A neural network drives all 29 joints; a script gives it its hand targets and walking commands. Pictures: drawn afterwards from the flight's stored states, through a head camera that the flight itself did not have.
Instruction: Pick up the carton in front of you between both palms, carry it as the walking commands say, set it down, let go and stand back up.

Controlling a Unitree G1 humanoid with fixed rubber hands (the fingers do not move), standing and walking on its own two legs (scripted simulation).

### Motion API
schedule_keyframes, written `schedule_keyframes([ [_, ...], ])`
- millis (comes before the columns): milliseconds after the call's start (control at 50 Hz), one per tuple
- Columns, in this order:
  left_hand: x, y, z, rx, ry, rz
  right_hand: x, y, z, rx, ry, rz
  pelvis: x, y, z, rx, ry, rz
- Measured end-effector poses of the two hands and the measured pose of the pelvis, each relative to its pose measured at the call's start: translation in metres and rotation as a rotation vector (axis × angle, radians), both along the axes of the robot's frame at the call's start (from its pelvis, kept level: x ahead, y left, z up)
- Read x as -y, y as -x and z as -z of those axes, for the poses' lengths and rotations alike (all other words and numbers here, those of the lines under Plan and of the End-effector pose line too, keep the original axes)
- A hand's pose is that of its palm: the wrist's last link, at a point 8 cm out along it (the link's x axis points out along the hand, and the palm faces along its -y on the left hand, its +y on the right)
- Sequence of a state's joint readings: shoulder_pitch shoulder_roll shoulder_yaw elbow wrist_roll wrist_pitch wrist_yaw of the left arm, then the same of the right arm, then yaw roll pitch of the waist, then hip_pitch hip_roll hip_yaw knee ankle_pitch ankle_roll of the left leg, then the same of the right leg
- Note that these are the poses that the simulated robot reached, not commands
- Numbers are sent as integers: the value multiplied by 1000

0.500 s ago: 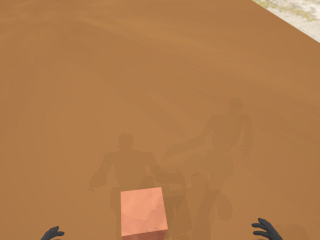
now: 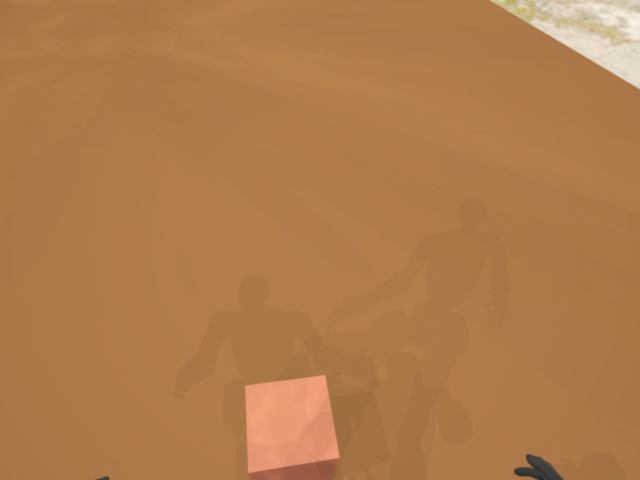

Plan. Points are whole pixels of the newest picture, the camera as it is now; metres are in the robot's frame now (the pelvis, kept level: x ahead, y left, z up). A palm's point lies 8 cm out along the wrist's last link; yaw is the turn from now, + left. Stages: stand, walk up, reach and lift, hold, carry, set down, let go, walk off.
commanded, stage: stand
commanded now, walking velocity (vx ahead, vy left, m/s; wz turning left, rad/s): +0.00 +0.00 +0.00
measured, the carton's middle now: (289, 435) +0.37 +0.04 -0.65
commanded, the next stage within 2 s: none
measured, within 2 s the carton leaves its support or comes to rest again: neither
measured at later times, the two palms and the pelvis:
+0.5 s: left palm out of the picture +0.07 +0.30 -0.11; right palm out of the picture +0.08 -0.31 -0.09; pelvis -0.01 +0.00 +0.00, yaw +0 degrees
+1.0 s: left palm out of the picture +0.07 +0.31 -0.11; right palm out of the picture +0.08 -0.31 -0.09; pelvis -0.01 +0.00 +0.00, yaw +0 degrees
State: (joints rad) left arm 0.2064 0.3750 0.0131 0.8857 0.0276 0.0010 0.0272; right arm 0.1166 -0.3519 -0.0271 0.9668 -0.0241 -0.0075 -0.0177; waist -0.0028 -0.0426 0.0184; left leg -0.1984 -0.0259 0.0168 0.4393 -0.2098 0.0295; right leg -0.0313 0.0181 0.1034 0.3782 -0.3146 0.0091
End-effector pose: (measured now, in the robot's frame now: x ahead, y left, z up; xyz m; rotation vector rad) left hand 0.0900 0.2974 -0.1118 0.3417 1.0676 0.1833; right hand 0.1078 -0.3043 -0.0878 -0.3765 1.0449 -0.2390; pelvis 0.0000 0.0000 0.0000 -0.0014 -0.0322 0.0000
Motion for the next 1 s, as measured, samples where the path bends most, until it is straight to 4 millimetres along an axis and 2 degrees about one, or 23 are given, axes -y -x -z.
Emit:
schedule_keyframes([
  [380, -6, 16, -1, -43, -13, 0, 6, 21, 3, -44, -3, 24, 0, 10, -2, 9, 2, 1],
  [1000, -12, 22, -3, -66, -24, -7, 10, 25, 3, -64, -2, 27, -1, 13, -4, 12, 2, -2],
])
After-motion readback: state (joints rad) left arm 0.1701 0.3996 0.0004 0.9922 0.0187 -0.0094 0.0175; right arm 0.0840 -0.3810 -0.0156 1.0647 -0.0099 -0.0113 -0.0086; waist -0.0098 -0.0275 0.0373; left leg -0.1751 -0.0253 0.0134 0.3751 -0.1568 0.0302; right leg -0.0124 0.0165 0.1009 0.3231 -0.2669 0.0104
